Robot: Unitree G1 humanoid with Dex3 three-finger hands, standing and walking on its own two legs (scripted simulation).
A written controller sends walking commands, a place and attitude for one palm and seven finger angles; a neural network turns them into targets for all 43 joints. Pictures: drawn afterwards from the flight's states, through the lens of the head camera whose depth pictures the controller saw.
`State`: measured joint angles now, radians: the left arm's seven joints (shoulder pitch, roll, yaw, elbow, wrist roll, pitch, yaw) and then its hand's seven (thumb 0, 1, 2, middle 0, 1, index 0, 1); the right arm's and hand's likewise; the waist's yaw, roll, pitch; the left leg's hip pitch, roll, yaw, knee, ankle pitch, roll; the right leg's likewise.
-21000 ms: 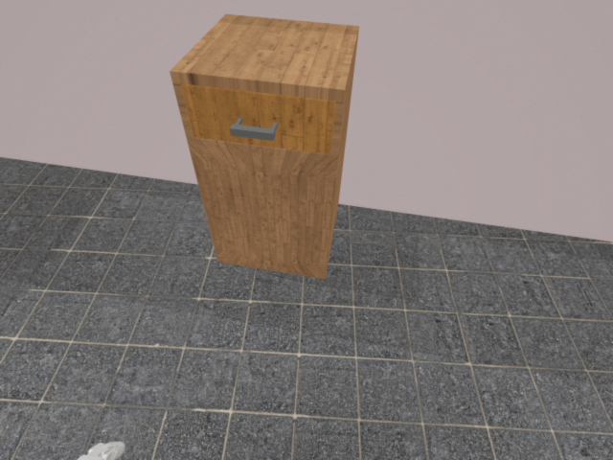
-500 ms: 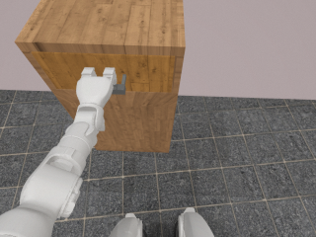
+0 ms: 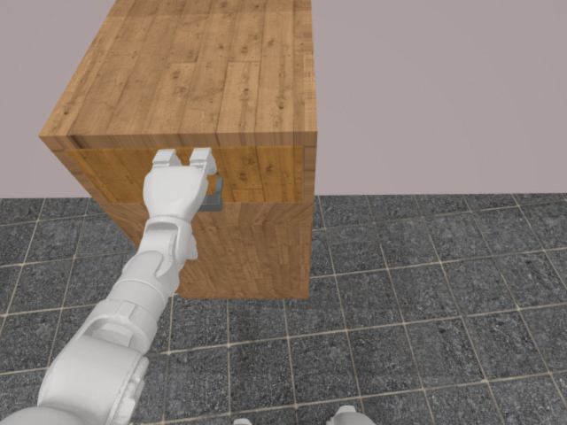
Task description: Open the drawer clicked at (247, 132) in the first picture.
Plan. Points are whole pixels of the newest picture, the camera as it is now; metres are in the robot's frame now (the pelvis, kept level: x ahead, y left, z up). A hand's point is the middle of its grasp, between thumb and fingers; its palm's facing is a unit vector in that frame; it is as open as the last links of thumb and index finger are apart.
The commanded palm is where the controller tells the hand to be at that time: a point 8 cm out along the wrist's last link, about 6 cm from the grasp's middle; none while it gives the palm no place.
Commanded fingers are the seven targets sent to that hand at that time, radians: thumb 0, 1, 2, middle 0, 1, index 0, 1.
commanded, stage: lift the fingers back up to retry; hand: left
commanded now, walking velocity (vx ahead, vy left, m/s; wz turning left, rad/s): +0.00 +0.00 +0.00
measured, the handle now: (191, 193) +0.51 +0.17 -0.04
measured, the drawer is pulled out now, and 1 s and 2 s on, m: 0.00 0.00 0.00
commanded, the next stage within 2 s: re-aim the fingers above the handle in 0.24 s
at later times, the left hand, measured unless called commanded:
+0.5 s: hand (164, 219) +0.41 +0.18 +0.02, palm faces +0.04 -0.02 -1.00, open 13.8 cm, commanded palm +0.39 +0.17 +0.07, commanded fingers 0.00 -0.50 0.30 -0.30 -1.20 -0.30 -1.20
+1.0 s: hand (157, 219) +0.42 +0.19 +0.02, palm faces -0.03 +0.01 -1.00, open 13.8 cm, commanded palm +0.40 +0.18 +0.07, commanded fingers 0.00 -0.50 0.30 -0.30 -1.20 -0.30 -1.20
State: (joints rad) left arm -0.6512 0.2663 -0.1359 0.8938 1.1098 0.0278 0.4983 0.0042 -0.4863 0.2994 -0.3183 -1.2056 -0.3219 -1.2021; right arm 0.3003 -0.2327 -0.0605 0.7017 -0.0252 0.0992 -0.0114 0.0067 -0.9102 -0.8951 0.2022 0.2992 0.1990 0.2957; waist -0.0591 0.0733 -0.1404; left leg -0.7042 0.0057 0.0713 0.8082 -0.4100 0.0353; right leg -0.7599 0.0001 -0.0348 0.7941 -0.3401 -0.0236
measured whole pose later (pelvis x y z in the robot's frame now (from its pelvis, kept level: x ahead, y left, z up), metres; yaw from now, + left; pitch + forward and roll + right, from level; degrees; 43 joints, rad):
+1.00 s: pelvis +0.00 +0.00 +0.01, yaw +0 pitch +14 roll +1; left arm -0.57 0.32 -0.12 0.87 1.09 0.06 0.41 0.00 -0.48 0.30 -0.32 -1.20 -0.32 -1.20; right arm 0.28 -0.24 -0.07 0.70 0.00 0.12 -0.03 0.01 -0.91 -0.90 0.20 0.30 0.20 0.30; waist -0.03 0.06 -0.10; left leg -0.58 0.00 0.08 0.70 -0.37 0.03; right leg -0.65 0.00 -0.03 0.70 -0.31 -0.03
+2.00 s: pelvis +0.02 +0.00 +0.02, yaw +1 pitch +14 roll +0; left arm -0.54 0.32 -0.21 0.78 0.96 0.09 0.20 0.00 -0.48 0.30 -0.32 -1.20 -0.32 -1.20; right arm 0.28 -0.23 -0.05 0.68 0.00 0.14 -0.05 0.01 -0.91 -0.89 0.20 0.30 0.20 0.30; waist -0.03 0.07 -0.11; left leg -0.55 -0.01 0.05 0.68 -0.38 0.04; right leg -0.60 -0.01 -0.05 0.67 -0.32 -0.02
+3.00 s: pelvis +0.00 -0.01 +0.00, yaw +2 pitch +17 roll +0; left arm -0.65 0.33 -0.18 0.90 1.08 -0.10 0.31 0.00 -0.49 0.30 -0.32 -1.20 -0.31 -1.19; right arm 0.29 -0.23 -0.06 0.72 -0.02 0.07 -0.07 0.01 -0.91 -0.89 0.20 0.30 0.20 0.30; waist -0.05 0.04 -0.14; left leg -0.70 0.00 0.03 0.81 -0.41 0.03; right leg -0.74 -0.01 -0.06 0.79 -0.35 -0.03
